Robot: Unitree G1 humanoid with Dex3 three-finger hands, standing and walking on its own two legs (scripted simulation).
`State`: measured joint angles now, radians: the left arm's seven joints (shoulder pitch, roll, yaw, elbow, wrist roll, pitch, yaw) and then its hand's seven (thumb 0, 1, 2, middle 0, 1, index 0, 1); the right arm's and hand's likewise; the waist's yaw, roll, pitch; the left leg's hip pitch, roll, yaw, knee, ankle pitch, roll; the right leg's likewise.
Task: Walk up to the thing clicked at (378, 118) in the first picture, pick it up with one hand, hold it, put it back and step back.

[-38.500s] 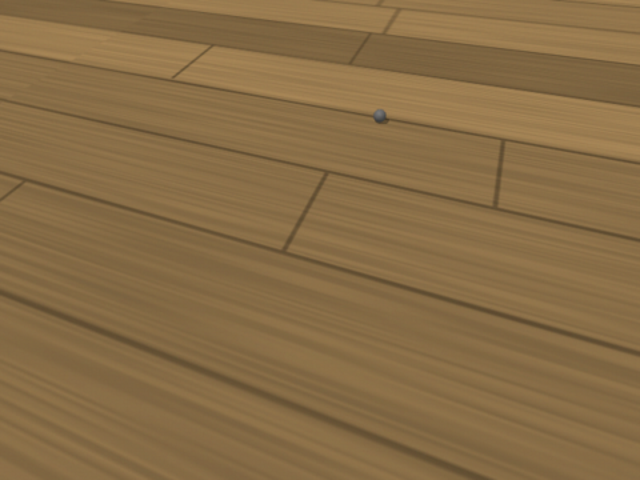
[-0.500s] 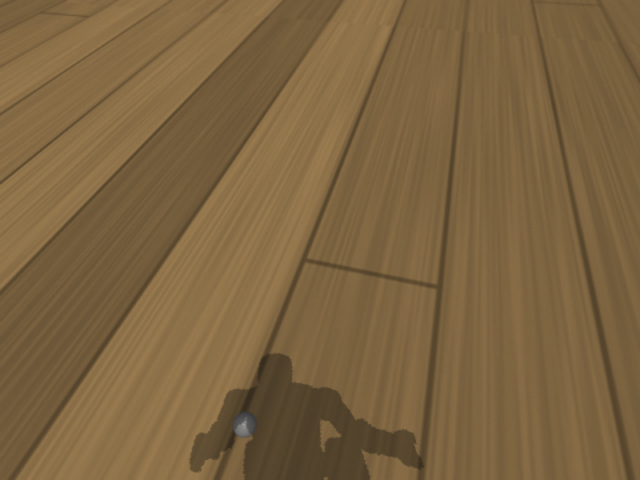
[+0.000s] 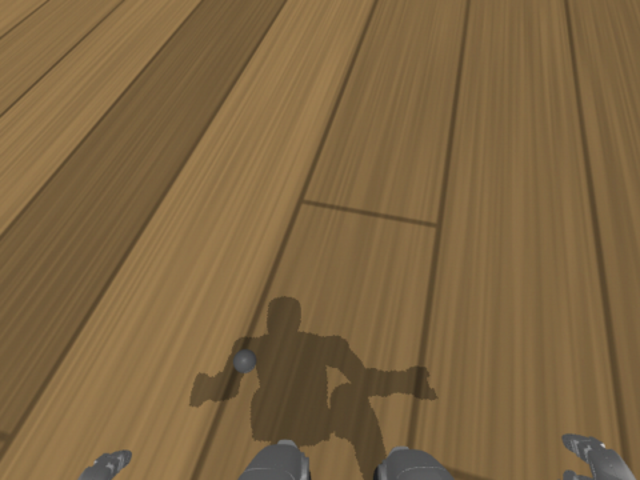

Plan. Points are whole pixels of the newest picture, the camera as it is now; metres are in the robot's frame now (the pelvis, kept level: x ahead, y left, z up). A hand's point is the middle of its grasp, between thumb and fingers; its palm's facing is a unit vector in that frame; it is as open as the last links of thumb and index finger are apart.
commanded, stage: step back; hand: left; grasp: from above
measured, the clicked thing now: (244, 361) +0.47 +0.28 -0.72
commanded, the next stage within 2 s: none
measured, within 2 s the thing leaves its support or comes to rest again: neither
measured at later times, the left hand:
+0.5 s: hand out of the picture +0.00 +0.32 -0.15, palm faces +0.00 -0.93 -0.36, open 7.4 cm
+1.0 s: hand out of the picture -0.07 +0.32 -0.13, palm faces -0.05 -0.91 -0.40, open 7.4 cm
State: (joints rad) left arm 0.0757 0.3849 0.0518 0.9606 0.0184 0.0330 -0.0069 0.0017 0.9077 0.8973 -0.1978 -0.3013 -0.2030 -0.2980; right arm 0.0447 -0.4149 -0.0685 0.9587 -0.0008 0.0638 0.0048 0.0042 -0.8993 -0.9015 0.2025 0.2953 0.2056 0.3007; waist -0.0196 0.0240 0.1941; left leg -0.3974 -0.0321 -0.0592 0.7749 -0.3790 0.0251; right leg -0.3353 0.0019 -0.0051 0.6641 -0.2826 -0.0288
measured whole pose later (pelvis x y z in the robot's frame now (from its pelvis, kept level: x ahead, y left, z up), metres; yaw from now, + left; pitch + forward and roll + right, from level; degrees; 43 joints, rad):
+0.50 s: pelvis -0.10 +0.05 +0.02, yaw +0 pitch -1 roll -2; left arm 0.13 0.40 0.08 0.86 0.01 0.07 0.02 0.00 0.91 0.90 -0.20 -0.30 -0.20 -0.30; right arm 0.16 -0.35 -0.04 0.91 -0.04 0.04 -0.01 0.01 -0.90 -0.90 0.21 0.30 0.21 0.30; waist 0.00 -0.04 0.17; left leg -0.23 -0.01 -0.01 0.54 -0.30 0.04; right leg -0.46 0.11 0.16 1.13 -0.46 0.00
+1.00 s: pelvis -0.22 +0.07 +0.00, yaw -1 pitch -1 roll +0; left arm 0.10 0.36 0.06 0.75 0.03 0.05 0.01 0.00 0.90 0.90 -0.20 -0.30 -0.21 -0.30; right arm 0.16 -0.40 -0.04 0.88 -0.01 0.03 -0.03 0.00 -0.90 -0.90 0.20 0.30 0.21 0.30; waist -0.01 0.02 0.18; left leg -0.28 -0.04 -0.08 0.77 -0.47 -0.03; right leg -0.38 -0.01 0.03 0.60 -0.21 0.01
